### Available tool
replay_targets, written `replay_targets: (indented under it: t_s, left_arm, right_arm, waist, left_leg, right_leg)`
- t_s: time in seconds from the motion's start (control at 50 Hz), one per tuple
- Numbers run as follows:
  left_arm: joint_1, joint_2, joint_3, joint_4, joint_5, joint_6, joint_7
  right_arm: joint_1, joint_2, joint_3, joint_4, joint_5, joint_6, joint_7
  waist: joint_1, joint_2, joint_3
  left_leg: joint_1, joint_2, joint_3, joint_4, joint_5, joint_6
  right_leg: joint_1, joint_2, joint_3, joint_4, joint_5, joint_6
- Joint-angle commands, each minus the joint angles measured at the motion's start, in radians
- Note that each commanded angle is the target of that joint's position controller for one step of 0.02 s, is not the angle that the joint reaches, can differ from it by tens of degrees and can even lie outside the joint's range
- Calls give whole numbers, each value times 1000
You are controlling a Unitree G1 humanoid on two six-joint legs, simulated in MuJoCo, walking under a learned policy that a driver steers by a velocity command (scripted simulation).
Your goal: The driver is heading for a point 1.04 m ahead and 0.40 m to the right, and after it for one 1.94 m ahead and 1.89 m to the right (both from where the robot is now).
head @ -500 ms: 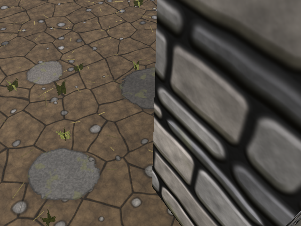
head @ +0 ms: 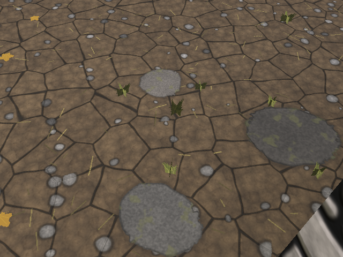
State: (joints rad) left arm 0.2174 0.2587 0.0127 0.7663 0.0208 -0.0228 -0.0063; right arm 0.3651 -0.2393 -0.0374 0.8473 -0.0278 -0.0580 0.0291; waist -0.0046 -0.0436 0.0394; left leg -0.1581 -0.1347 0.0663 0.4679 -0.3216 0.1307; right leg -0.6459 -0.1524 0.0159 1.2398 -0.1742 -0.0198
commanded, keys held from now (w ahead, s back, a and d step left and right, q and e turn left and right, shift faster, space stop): w+e+shift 1.00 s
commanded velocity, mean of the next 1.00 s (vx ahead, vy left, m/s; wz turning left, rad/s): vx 1.00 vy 0.00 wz -0.79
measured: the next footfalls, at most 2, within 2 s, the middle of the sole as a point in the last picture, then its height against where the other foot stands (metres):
right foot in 0.28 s outside the picture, level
left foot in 0.66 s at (144, 195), level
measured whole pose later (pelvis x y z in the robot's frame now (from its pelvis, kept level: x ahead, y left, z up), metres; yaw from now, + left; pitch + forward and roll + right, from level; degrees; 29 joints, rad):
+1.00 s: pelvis +0.75 -0.07 -0.01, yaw -48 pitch +2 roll +2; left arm -0.01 0.34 0.04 0.57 0.03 0.01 -0.09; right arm 0.52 -0.32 -0.05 0.89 -0.03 -0.10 -0.01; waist -0.08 -0.06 0.02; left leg 0.14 0.02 0.24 0.24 -0.41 -0.06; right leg -0.79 -0.05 -0.08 0.98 -0.09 -0.11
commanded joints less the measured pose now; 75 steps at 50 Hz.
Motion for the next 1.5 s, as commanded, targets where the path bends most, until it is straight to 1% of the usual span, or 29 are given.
replay_targets:
  t_s: [0.02,0.18,0.26,0.28,0.3,0.32,0.34,0.38,0.4,0.44,0.52,0.62,0.66,0.68,0.7,0.74,0.76,0.84,0.96,1.02,1.1,1.12,1.14,1.16,1.22,1.34,1.38,1.42,1.5]
  left_arm:
    - [-25,89,29,-51,-28,12,-2]
    - [-97,53,15,-64,-14,-8,-18]
    - [228,173,72,24,-2,16,-14]
    - [446,214,104,74,-9,19,-6]
    - [526,226,120,123,-30,23,-5]
    - [355,188,100,118,-25,30,-3]
    - [218,219,103,58,-16,20,6]
    - [119,132,89,10,8,13,19]
    - [110,149,87,7,13,-7,27]
    - [127,175,85,14,2,-41,33]
    - [162,188,100,11,-13,-44,6]
    - [192,240,125,16,-20,-38,-12]
    - [126,232,119,3,-26,-52,-21]
    - [83,135,90,-46,-41,-65,-18]
    - [101,73,63,-122,-60,-68,-19]
    - [16,136,62,-69,-12,-31,-10]
    - [-11,129,68,-82,-8,-30,-19]
    - [-94,72,49,-167,15,15,-49]
    - [-252,91,25,-265,15,30,-87]
    - [-255,96,23,-255,13,28,-86]
    - [295,225,99,-82,7,9,-39]
    - [234,281,127,-65,-12,14,-15]
    - [150,379,135,-125,24,30,-14]
    - [218,352,142,-139,15,34,4]
    - [107,223,100,-84,7,-7,31]
    - [139,173,72,-11,-15,-66,2]
    - [184,97,61,-2,-77,-63,22]
    - [253,140,65,34,-73,-42,45]
    - [125,158,69,6,-28,-24,40]
  right_arm:
    - [31,-143,-36,-51,13,-48,-1]
    - [74,-116,-9,-11,16,-81,-53]
    - [-24,-209,-43,-46,-7,-31,-115]
    - [-142,-243,-58,-83,-4,-16,-117]
    - [-263,-189,-44,-116,1,-11,-91]
    - [-313,-2,9,-177,-32,-24,-71]
    - [-176,-1,28,-264,-21,-41,-50]
    - [-146,-115,14,-238,-37,-62,-23]
    - [-136,-119,19,-235,-52,-47,-20]
    - [-181,-109,34,-234,-64,-9,-17]
    - [-344,-31,73,-287,-8,3,0]
    - [-370,-115,46,-308,9,-43,-18]
    - [-85,-215,1,-231,-4,-64,-38]
    - [121,-316,-32,-213,-28,-59,-57]
    - [93,-370,-52,-197,-36,-42,-54]
    - [-45,-170,-23,-215,-34,-23,-43]
    - [-22,-164,-23,-191,-37,-17,-48]
    - [56,-108,-11,-94,-8,-42,-37]
    - [6,-151,-20,-51,-2,-71,-34]
    - [51,-224,-37,-37,-2,-64,-46]
    - [-50,-301,-63,-96,-10,-4,-59]
    - [-47,-201,-42,-121,-15,-4,-38]
    - [26,-139,-20,-229,-12,-20,-39]
    - [-65,-187,-18,-256,-7,-48,-39]
    - [-75,-173,-6,-208,-27,-37,-39]
    - [-183,-67,34,-242,-10,-3,-15]
    - [-357,-77,18,-277,37,-61,-17]
    - [-398,-78,8,-303,29,-91,-8]
    - [-55,-168,-47,-215,6,-88,-14]
  waist:
    - [-20,48,80]
    - [-6,108,25]
    - [190,153,-140]
    - [332,134,-171]
    - [388,-43,-142]
    - [217,-152,-47]
    - [74,-151,-119]
    - [-17,159,1]
    - [-50,159,36]
    - [-56,188,89]
    - [46,26,64]
    - [84,-26,-46]
    - [-80,42,-219]
    - [-168,187,-372]
    - [-99,506,-412]
    - [-92,153,-160]
    - [-84,99,-116]
    - [-39,149,-42]
    - [9,127,114]
    - [27,139,71]
    - [296,163,-197]
    - [212,-68,-139]
    - [80,-187,-253]
    - [145,-43,-306]
    - [-13,188,-8]
    - [-18,61,68]
    - [87,94,12]
    - [95,31,-29]
    - [-135,-67,-198]
  left_leg:
    - [-7,240,-142,-351,361,-90]
    - [252,247,127,-298,1305,-207]
    - [322,320,146,192,1708,-217]
    - [173,293,140,574,1569,-205]
    - [-179,105,137,1061,612,-179]
    - [-590,-6,-14,1384,-131,-181]
    - [-720,39,-249,1343,-127,-206]
    - [-623,142,-248,1058,-13,-171]
    - [-570,174,-240,955,-36,-176]
    - [-449,227,-170,738,-3,-210]
    - [-207,218,-80,270,261,-225]
    - [-139,129,-91,2,204,-208]
    - [205,184,-143,-37,125,-157]
    - [442,438,-417,-96,-251,-110]
    - [546,597,-869,-260,-454,-22]
    - [341,520,-595,-188,-302,-30]
    - [280,489,-478,-202,-155,-44]
    - [221,437,-224,-219,187,-80]
    - [66,358,105,-345,476,-117]
    - [144,350,201,-227,1151,-144]
    - [-19,397,153,572,1261,-113]
    - [-313,199,159,946,196,-137]
    - [-654,98,10,1235,-207,-175]
    - [-721,146,-148,1201,-116,-165]
    - [-541,263,-129,883,-40,-167]
    - [-292,256,-24,344,219,-164]
    - [-233,168,-42,185,446,-154]
    - [-253,101,-31,12,560,-142]
    - [158,128,-68,-11,755,-65]
  right_leg:
    - [-77,43,42,-134,150,-23]
    - [67,213,-187,-582,304,-99]
    - [375,292,-221,-602,128,-172]
    - [556,237,-118,-643,91,-263]
    - [796,172,-17,-702,128,-333]
    - [813,102,230,-600,191,-415]
    - [793,-65,666,-828,-88,-525]
    - [499,-69,675,-1059,-359,-434]
    - [407,-44,634,-1082,-330,-415]
    - [247,44,482,-1097,-194,-377]
    - [168,165,297,-1079,37,-280]
    - [470,124,393,-880,246,-206]
    - [402,197,319,-517,298,-151]
    - [225,251,215,-224,60,-125]
    - [-60,305,112,-38,-301,-118]
    - [-163,150,66,65,-149,-112]
    - [-158,127,61,55,-133,-94]
    - [-241,75,41,87,-94,-70]
    - [-110,81,-89,-263,125,-86]
    - [95,184,-215,-422,87,-151]
    - [743,272,-109,-555,-43,-257]
    - [871,175,97,-645,-87,-296]
    - [1075,-45,630,-741,-13,-474]
    - [1059,-92,751,-889,-131,-492]
    - [582,5,495,-975,23,-351]
    - [308,137,157,-971,822,-253]
    - [359,135,189,-930,633,-197]
    - [525,117,220,-916,541,-170]
    - [507,157,201,-479,631,-41]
